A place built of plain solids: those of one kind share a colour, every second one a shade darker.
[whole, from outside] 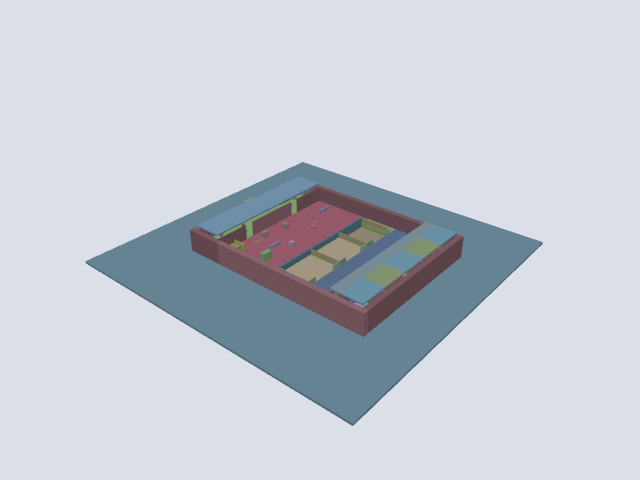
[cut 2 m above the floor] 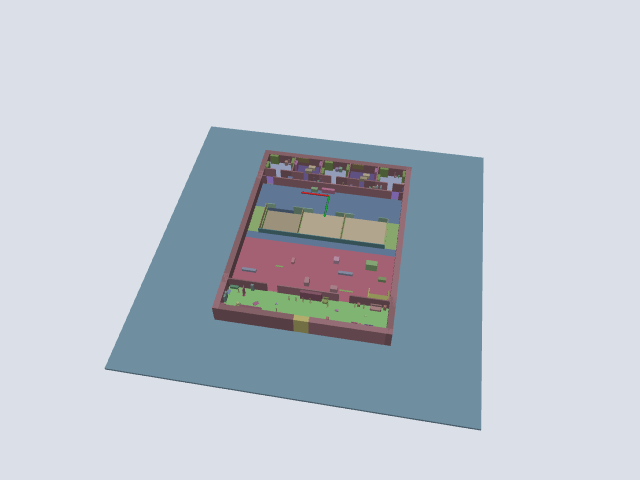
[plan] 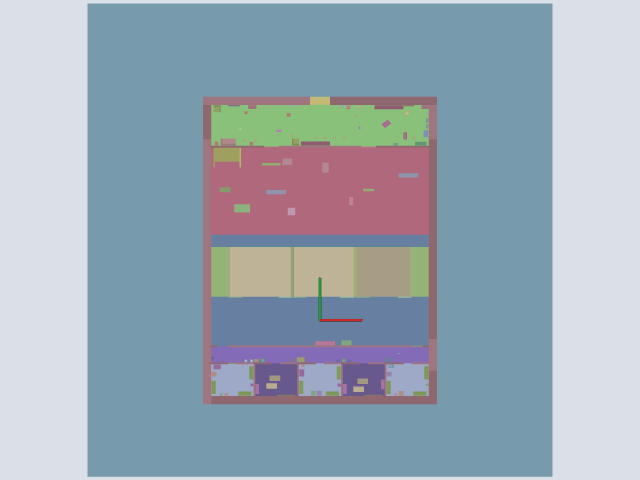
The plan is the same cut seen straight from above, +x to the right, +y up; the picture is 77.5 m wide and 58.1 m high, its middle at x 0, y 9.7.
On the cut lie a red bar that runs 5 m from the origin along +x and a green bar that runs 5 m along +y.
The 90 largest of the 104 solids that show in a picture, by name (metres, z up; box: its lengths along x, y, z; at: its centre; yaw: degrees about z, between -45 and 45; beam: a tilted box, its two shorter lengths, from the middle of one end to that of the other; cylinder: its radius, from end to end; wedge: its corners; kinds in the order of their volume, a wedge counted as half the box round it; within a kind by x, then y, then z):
{
 "ground_under_all_1": {"box": [56.29, 57.28, 0.4], "at": [0.0, 9.69, -0.75]},
 "wall_1": {"box": [1.0, 5.85, 4.16], "at": [-13.65, -7.25, 1.48]},
 "wall_2": {"box": [1.0, 3.85, 4.16], "at": [-13.65, -4.21, 1.48]},
 "wall_3": {"box": [1.0, 25.98, 4.16], "at": [-13.65, 8.91, 1.48]},
 "wall_4": {"box": [1.0, 6.95, 4.16], "at": [-13.65, 23.57, 1.48]},
 "wall_5": {"box": [2.28, 0.2, 4.16], "at": [-12.21, -5.23, 1.48]},
 "wall_6": {"box": [7.1, 1.0, 4.16], "at": [-10.6, -9.68, 1.48]},
 "wall_7": {"box": [6.61, 0.2, 4.16], "at": [-10.05, 21.0, 1.48]},
 "wall_8": {"box": [2.28, 0.2, 4.16], "at": [-8.99, -5.23, 1.48]},
 "wall_9": {"box": [12.95, 1.0, 4.16], "at": [-7.68, 26.55, 1.48]},
 "wall_10": {"box": [2.28, 0.2, 4.16], "at": [-6.91, -5.23, 1.48]},
 "wall_11": {"box": [7.1, 1.0, 4.16], "at": [-5.3, -9.68, 1.48]},
 "wall_12": {"box": [2.28, 0.2, 4.16], "at": [-3.69, -5.23, 1.48]},
 "wall_13": {"box": [0.2, 4.25, 4.16], "at": [-2.65, -7.25, 1.48]},
 "wall_14": {"box": [4.35, 0.2, 4.16], "at": [-2.65, -5.23, 1.48]},
 "wall_15": {"box": [7.1, 1.0, 4.16], "at": [0.0, -9.68, 1.48]},
 "wall_16": {"box": [22.2, 0.2, 4.16], "at": [0.0, -3.18, 1.48]},
 "wall_17": {"box": [10.08, 0.2, 4.16], "at": [0.0, 21.0, 1.48]},
 "wall_18": {"box": [2.28, 0.2, 4.16], "at": [1.61, -5.23, 1.48]},
 "wall_19": {"box": [0.2, 4.25, 4.16], "at": [2.65, -7.25, 1.48]},
 "wall_20": {"box": [2.28, 0.2, 4.16], "at": [3.69, -5.23, 1.48]},
 "wall_21": {"box": [7.1, 1.0, 4.16], "at": [5.3, -9.68, 1.48]},
 "wall_22": {"box": [2.28, 0.2, 4.16], "at": [6.91, -5.23, 1.48]},
 "wall_23": {"box": [12.95, 1.0, 4.16], "at": [7.68, 26.55, 1.48]},
 "wall_24": {"box": [2.28, 0.2, 4.16], "at": [8.99, -5.23, 1.48]},
 "wall_25": {"box": [6.61, 0.2, 4.16], "at": [10.05, 21.0, 1.48]},
 "wall_26": {"box": [7.1, 1.0, 4.16], "at": [10.6, -9.68, 1.48]},
 "wall_27": {"box": [2.28, 0.2, 4.16], "at": [12.21, -5.23, 1.48]},
 "wall_28": {"box": [1.0, 5.85, 4.16], "at": [13.65, -7.25, 1.48]},
 "wall_29": {"box": [1.0, 3.85, 4.16], "at": [13.65, -4.21, 1.48]},
 "wall_30": {"box": [1.0, 25.98, 4.16], "at": [13.65, 8.91, 1.48]},
 "wall_31": {"box": [1.0, 6.95, 4.16], "at": [13.65, 23.57, 1.48]},
 "floor_yard_1": {"box": [26.5, 10.65, 1.39], "at": [0.0, 15.68, 0.1]},
 "floor_walkway_1": {"box": [26.5, 6.0, 1.39], "at": [0.0, -0.18, 0.1]},
 "floor_walkway_2": {"box": [26.5, 1.5, 1.39], "at": [0.0, 9.6, 0.1]},
 "floor_lobby_1": {"box": [26.5, 5.15, 1.39], "at": [0.0, 23.57, 0.1]},
 "floor_plot_1": {"box": [7.35, 6.03, 1.39], "at": [-7.22, 5.83, 0.1]},
 "floor_plot_2": {"box": [7.2, 6.03, 1.39], "at": [0.45, 5.83, 0.1]},
 "floor_plot_3": {"box": [6.45, 6.03, 0.6], "at": [7.67, 5.83, -0.3]},
 "floor_store_1": {"box": [5.3, 4.05, 1.39], "at": [-10.6, -7.25, 0.1]},
 "floor_store_2": {"box": [5.3, 4.05, 1.39], "at": [0.0, -7.25, 0.1]},
 "floor_store_3": {"box": [5.3, 4.05, 1.39], "at": [10.6, -7.25, 0.1]},
 "floor_back_corridor_1": {"box": [26.5, 2.05, 1.39], "at": [0.0, -4.21, 0.1]},
 "floor_class_1": {"box": [5.3, 4.05, 1.39], "at": [-5.3, -7.25, 0.1]},
 "floor_class_2": {"box": [5.3, 4.05, 1.39], "at": [5.3, -7.25, 0.1]},
 "floor_baulk_1": {"box": [2.35, 6.03, 1.39], "at": [-12.07, 5.83, 0.1]},
 "floor_baulk_2": {"box": [0.4, 6.03, 1.39], "at": [-3.35, 5.83, 0.1]},
 "floor_baulk_3": {"box": [0.4, 6.03, 1.39], "at": [4.25, 5.83, 0.1]},
 "floor_baulk_4": {"box": [2.35, 6.03, 1.39], "at": [12.07, 5.83, 0.1]},
 "ceil_lobby_1": {"box": [26.5, 5.15, 0.3], "at": [0.0, 23.57, 4.34]},
 "ceil_store_1": {"box": [5.3, 4.05, 0.3], "at": [-10.6, -7.25, 4.19]},
 "ceil_store_2": {"box": [5.3, 4.05, 0.3], "at": [0.0, -7.25, 4.19]},
 "ceil_store_3": {"box": [5.3, 4.05, 0.3], "at": [10.6, -7.25, 4.19]},
 "ceil_back_corridor_1": {"box": [26.5, 2.05, 0.3], "at": [0.0, -4.21, 4.19]},
 "shelves_store_1": {"box": [0.5, 1.6, 2.0], "at": [-12.87, -8.13, 1.79]},
 "shelves_store_2": {"box": [1.6, 0.5, 2.0], "at": [-9.1, -8.9, 1.79]},
 "shelves_store_3": {"box": [0.5, 1.6, 2.0], "at": [-8.33, -6.38, 1.79]},
 "shelves_store_4": {"box": [0.5, 1.6, 2.0], "at": [-2.27, -8.13, 1.79]},
 "shelves_store_5": {"box": [1.6, 0.5, 2.0], "at": [1.5, -8.9, 1.79]},
 "shelves_store_6": {"box": [0.5, 1.6, 2.0], "at": [2.27, -6.38, 1.79]},
 "shelves_store_7": {"box": [0.5, 1.6, 2.0], "at": [8.33, -8.13, 1.79]},
 "shelves_store_8": {"box": [1.6, 0.5, 2.0], "at": [12.1, -8.9, 1.79]},
 "shelves_store_9": {"box": [0.5, 1.6, 2.0], "at": [12.87, -6.38, 1.79]},
 "ceil_class_1": {"box": [5.3, 4.05, 0.3], "at": [-5.3, -7.25, 4.19]},
 "ceil_class_2": {"box": [5.3, 4.05, 0.3], "at": [5.3, -7.25, 4.19]},
 "door_leaf_1": {"box": [2.4, 0.97, 4.66], "at": [0.0, 26.57, 1.73]},
 "rail_baulk_1": {"box": [0.12, 6.03, 2.44], "at": [-11.1, 5.84, 0.62]},
 "rail_baulk_2": {"box": [0.12, 6.03, 2.44], "at": [-3.35, 5.84, 0.62]},
 "rail_baulk_3": {"box": [0.12, 6.03, 2.44], "at": [4.25, 5.84, 0.62]},
 "rail_baulk_4": {"box": [0.12, 6.03, 2.44], "at": [11.1, 5.84, 0.62]},
 "rail_far_1": {"box": [22.32, 0.12, 2.44], "at": [0.0, 8.91, 0.62]},
 "lockers_lobby_1": {"box": [3.5, 0.5, 1.8], "at": [-0.55, 21.38, 1.69]},
 "lockers_lobby_2": {"box": [3.5, 0.5, 1.8], "at": [8.35, 25.77, 1.69]},
 "bay_hall_1": {"box": [0.2, 2.4, 1.21], "at": [-12.8, 19.67, 1.39]},
 "bay_hall_2": {"box": [2.95, 1.7, 0.7], "at": [-11.23, 20.02, 1.14]},
 "bay_hall_3": {"box": [0.2, 2.4, 1.21], "at": [-9.65, 19.67, 1.39]},
 "cupboard_class_1": {"box": [0.45, 1.2, 1.91], "at": [-7.59, -8.33, 1.74]},
 "cupboard_class_2": {"box": [0.45, 1.2, 1.91], "at": [3.0, -8.33, 1.74]},
 "cupboard_class_3": {"box": [0.45, 1.2, 1.91], "at": [7.59, -7.78, 1.74]},
 "roller_hall_1": {"box": [1.9, 1.0, 1.5], "at": [-9.42, 13.52, 1.54]},
 "table_class_1": {"box": [1.3, 0.66, 0.74], "at": [-5.86, -7.98, 1.16]},
 "table_class_2": {"box": [1.3, 0.66, 0.74], "at": [-5.46, -7.04, 1.16]},
 "table_class_3": {"box": [1.3, 0.66, 0.74], "at": [4.68, -8.37, 1.16]},
 "table_class_4": {"box": [1.3, 0.66, 0.74], "at": [5.17, -7.39, 1.16]},
 "pallet_hall_1": {"box": [1.2, 0.8, 1.0], "at": [-3.95, 19.18, 1.29]},
 "pallet_hall_2": {"box": [0.8, 1.2, 1.0], "at": [0.66, 18.44, 1.29]},
 "board_stack_walkway_1": {"box": [2.4, 0.5, 0.91], "at": [0.61, -2.8, 1.24]},
 "step_strewn_mat_1": {"box": [0.95, 0.63, 1.42], "at": [8.04, 23.75, 0.11], "yaw": 36.9},
 "big_bag_hall_1": {"box": [0.92, 0.92, 0.91], "at": [-3.44, 13.16, 1.24]},
 "pipes_hall_1": {"box": [2.4, 0.5, 0.46], "at": [10.69, 17.52, 1.01]}
}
